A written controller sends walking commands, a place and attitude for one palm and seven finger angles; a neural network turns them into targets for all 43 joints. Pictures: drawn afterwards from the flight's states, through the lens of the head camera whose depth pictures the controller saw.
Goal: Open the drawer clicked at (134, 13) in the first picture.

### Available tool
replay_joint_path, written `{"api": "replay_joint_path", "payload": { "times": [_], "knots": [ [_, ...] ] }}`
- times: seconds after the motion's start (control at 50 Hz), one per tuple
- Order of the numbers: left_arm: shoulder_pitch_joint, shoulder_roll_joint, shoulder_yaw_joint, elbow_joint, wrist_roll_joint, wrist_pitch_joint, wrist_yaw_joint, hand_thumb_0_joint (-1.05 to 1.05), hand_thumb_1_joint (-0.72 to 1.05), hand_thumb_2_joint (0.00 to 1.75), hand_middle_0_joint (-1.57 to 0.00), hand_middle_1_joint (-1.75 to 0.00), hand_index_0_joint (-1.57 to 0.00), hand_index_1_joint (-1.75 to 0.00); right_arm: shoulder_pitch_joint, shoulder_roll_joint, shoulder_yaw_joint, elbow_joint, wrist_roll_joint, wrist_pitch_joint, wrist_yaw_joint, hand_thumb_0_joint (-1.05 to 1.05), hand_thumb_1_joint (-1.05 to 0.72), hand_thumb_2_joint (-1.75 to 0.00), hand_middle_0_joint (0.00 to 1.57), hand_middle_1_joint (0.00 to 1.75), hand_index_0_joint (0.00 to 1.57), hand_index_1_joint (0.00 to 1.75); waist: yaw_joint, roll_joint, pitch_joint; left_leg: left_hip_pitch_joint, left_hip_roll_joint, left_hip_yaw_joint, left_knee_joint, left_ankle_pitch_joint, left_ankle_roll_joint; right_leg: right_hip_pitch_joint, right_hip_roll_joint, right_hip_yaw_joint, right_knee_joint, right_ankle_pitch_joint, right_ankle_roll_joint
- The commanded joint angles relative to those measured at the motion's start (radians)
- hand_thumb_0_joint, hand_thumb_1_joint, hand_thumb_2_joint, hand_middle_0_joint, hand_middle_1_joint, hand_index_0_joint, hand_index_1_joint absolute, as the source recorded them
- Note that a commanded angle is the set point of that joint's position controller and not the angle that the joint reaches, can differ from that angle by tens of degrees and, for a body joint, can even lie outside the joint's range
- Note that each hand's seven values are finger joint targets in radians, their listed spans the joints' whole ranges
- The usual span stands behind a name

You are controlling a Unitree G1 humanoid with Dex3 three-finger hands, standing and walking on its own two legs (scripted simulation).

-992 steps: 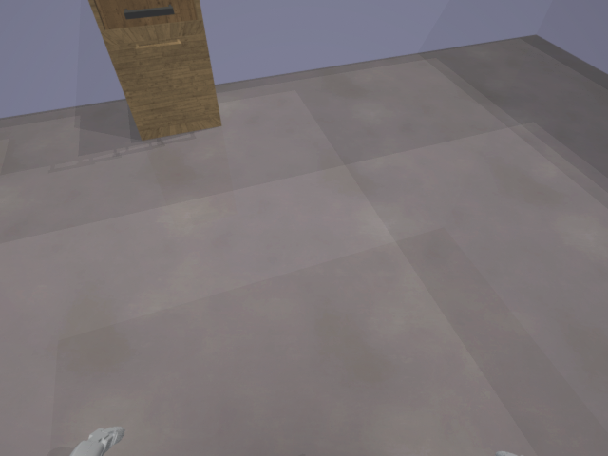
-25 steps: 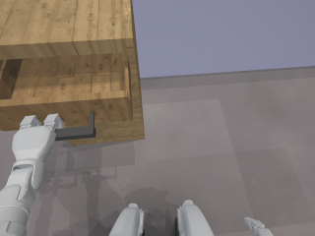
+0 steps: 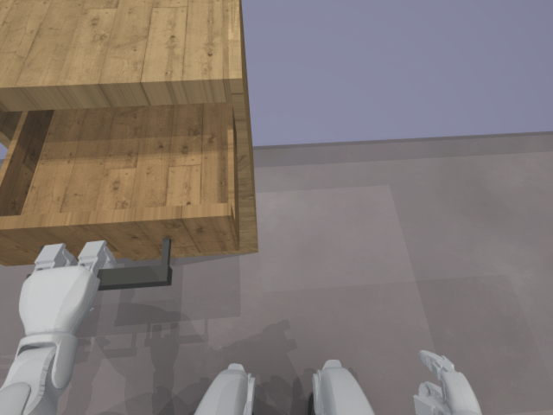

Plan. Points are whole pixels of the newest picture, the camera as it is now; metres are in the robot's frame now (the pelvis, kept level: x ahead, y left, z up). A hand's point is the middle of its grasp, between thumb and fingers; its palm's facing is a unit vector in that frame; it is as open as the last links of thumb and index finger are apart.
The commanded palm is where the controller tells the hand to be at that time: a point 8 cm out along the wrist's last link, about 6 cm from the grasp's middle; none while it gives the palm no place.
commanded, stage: pull the drawer open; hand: left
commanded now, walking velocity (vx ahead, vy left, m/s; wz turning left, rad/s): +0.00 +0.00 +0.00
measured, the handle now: (103, 264) +0.32 +0.28 -0.03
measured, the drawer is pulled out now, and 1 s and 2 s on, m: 0.21 0.30 0.30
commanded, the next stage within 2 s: open the thumb to release the handle in 0.92 s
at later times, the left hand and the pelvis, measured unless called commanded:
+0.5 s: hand (74, 346) +0.21 +0.30 -0.05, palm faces -0.09 -0.04 -1.00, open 5.6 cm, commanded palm +0.18 +0.30 +0.00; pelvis +0.00 -0.01 -0.01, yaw +1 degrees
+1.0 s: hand (68, 374) +0.17 +0.29 -0.05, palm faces -0.13 -0.04 -0.99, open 5.7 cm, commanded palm +0.17 +0.30 +0.00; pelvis +0.00 -0.01 -0.01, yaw +0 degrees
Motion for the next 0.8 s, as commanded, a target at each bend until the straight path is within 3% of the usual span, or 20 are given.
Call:
{"api": "replay_joint_path", "payload": {
  "times": [0.0,0.04,0.1,0.14,0.18,0.26,0.32,0.36,0.52,0.56,0.62,0.66,0.68,0.72,0.74,0.78],
  "knots": [
    [0.029,0.194,0.121,-0.178,-0.017,0.012,0.065,0.00,0.90,0.90,-0.40,-1.35,-0.40,-1.35,0.008,-0.148,-0.057,-0.109,-0.005,-0.035,-0.003,0.00,-0.90,-0.90,0.20,0.30,0.20,0.30,0.031,0.065,-0.347,0.245,-0.001,0.008,-0.156,0.474,0.003,0.245,0.002,-0.075,-0.091,0.330,-0.065],
    [0.050,0.212,0.143,-0.196,-0.014,0.012,0.073,0.00,0.90,0.90,-0.40,-1.35,-0.40,-1.35,-0.003,-0.151,-0.057,-0.112,-0.009,-0.036,-0.003,0.00,-0.90,-0.90,0.20,0.30,0.20,0.30,0.038,0.061,-0.338,0.243,0.003,0.001,-0.152,0.475,0.003,0.234,0.003,-0.077,-0.082,0.320,-0.069],
    [0.077,0.188,0.122,-0.230,-0.011,0.017,0.084,0.00,0.90,0.90,-0.40,-1.35,-0.40,-1.35,-0.005,-0.146,-0.058,-0.117,-0.010,-0.038,0.001,0.00,-0.90,-0.90,0.20,0.30,0.20,0.30,0.038,0.069,-0.361,0.256,-0.002,0.004,-0.150,0.478,0.000,0.240,0.002,-0.075,-0.080,0.325,-0.067],
    [0.138,0.200,0.148,-0.237,-0.021,0.020,0.088,0.00,0.90,0.90,-0.40,-1.35,-0.40,-1.35,-0.014,-0.148,-0.057,-0.123,-0.011,-0.038,0.000,0.00,-0.90,-0.90,0.20,0.30,0.20,0.30,0.048,0.056,-0.362,0.248,-0.002,0.006,-0.147,0.480,0.003,0.257,0.001,-0.071,-0.081,0.341,-0.069],
    [0.152,0.185,0.135,-0.235,-0.025,0.025,0.086,0.00,0.90,0.90,-0.40,-1.35,-0.40,-1.35,-0.018,-0.143,-0.058,-0.124,-0.008,-0.039,-0.001,0.00,-0.90,-0.90,0.20,0.30,0.20,0.30,0.043,0.030,-0.341,0.229,-0.006,0.009,-0.143,0.448,0.004,0.263,0.002,-0.068,-0.087,0.337,-0.065],
    [0.199,0.201,0.160,-0.261,-0.029,0.017,0.088,0.00,0.90,0.90,-0.40,-1.35,-0.40,-1.35,-0.032,-0.140,-0.053,-0.128,-0.010,-0.044,-0.004,0.00,-0.90,-0.90,0.20,0.30,0.20,0.30,0.058,0.051,-0.353,0.227,-0.010,0.009,-0.144,0.445,0.004,0.269,-0.001,-0.064,-0.078,0.331,-0.066],
    [0.262,0.183,0.159,-0.255,-0.038,0.013,0.090,0.00,0.90,0.90,-0.40,-1.35,-0.40,-1.35,-0.041,-0.134,-0.053,-0.131,-0.008,-0.050,-0.003,0.00,-0.90,-0.90,0.20,0.30,0.20,0.30,0.057,0.027,-0.327,0.199,-0.013,0.018,-0.135,0.414,0.007,0.277,0.000,-0.056,-0.088,0.336,-0.064],
    [0.272,0.206,0.182,-0.269,-0.032,0.004,0.094,0.00,0.90,0.90,-0.40,-1.35,-0.40,-1.35,-0.049,-0.133,-0.049,-0.133,-0.010,-0.047,-0.004,0.00,-0.90,-0.90,0.20,0.30,0.20,0.30,0.065,0.041,-0.332,0.198,-0.013,0.013,-0.135,0.420,0.005,0.266,-0.001,-0.057,-0.076,0.328,-0.067],
    [0.354,0.159,0.163,-0.321,-0.031,0.000,0.118,0.00,0.90,0.90,-0.40,-1.35,-0.40,-1.35,-0.067,-0.123,-0.055,-0.146,-0.013,-0.055,0.004,0.00,-0.90,-0.90,0.20,0.30,0.20,0.30,0.065,0.054,-0.324,0.199,-0.015,0.014,-0.125,0.401,0.004,0.243,-0.001,-0.063,-0.073,0.298,-0.069],
    [0.347,0.183,0.185,-0.341,-0.024,-0.003,0.123,0.00,0.90,0.90,-0.40,-1.35,-0.40,-1.35,-0.074,-0.125,-0.054,-0.145,-0.015,-0.052,0.001,0.00,-0.90,-0.90,0.20,0.30,0.20,0.30,0.070,0.055,-0.337,0.203,-0.013,0.010,-0.124,0.406,0.003,0.231,-0.002,-0.063,-0.063,0.288,-0.069],
    [0.405,0.145,0.160,-0.363,-0.031,0.000,0.127,0.00,0.90,0.90,-0.40,-1.35,-0.40,-1.35,-0.078,-0.118,-0.057,-0.152,-0.015,-0.058,0.001,0.00,-0.90,-0.90,0.20,0.30,0.20,0.30,0.065,0.052,-0.332,0.215,-0.013,0.013,-0.124,0.405,0.002,0.237,-0.002,-0.064,-0.070,0.299,-0.069],
    [0.443,0.162,0.184,-0.377,-0.037,0.001,0.128,0.00,0.90,0.90,-0.40,-1.35,-0.40,-1.35,-0.088,-0.115,-0.054,-0.153,-0.016,-0.057,-0.001,0.00,-0.90,-0.90,0.20,0.30,0.20,0.30,0.079,0.063,-0.346,0.215,-0.016,0.014,-0.128,0.416,0.003,0.255,-0.004,-0.061,-0.067,0.312,-0.070],
    [0.453,0.142,0.170,-0.366,-0.040,0.004,0.125,0.00,0.90,0.90,-0.40,-1.35,-0.40,-1.35,-0.089,-0.111,-0.056,-0.151,-0.015,-0.058,-0.003,0.00,-0.90,-0.90,0.20,0.30,0.20,0.30,0.069,0.036,-0.326,0.205,-0.014,0.015,-0.122,0.403,0.005,0.252,-0.004,-0.060,-0.072,0.315,-0.069],
    [0.470,0.147,0.179,-0.378,-0.042,-0.004,0.124,0.00,0.90,0.90,-0.40,-1.35,-0.40,-1.35,-0.098,-0.107,-0.055,-0.153,-0.015,-0.061,-0.006,0.00,-0.90,-0.90,0.20,0.30,0.20,0.30,0.072,0.026,-0.316,0.183,-0.017,0.018,-0.119,0.378,0.006,0.259,-0.005,-0.050,-0.076,0.307,-0.068],
    [0.468,0.166,0.199,-0.389,-0.040,-0.006,0.126,0.00,0.90,0.90,-0.40,-1.35,-0.40,-1.35,-0.111,-0.109,-0.051,-0.154,-0.016,-0.059,-0.007,0.00,-0.90,-0.90,0.20,0.30,0.20,0.30,0.081,0.055,-0.313,0.184,-0.016,0.009,-0.126,0.386,0.006,0.245,-0.006,-0.055,-0.067,0.293,-0.074],
    [0.490,0.141,0.176,-0.392,-0.036,-0.014,0.127,0.00,0.90,0.90,-0.40,-1.35,-0.40,-1.35,-0.107,-0.103,-0.054,-0.152,-0.017,-0.063,-0.007,0.00,-0.90,-0.90,0.20,0.30,0.20,0.30,0.075,0.053,-0.306,0.193,-0.015,0.014,-0.119,0.381,0.005,0.232,-0.006,-0.061,-0.068,0.284,-0.072]
  ]
}}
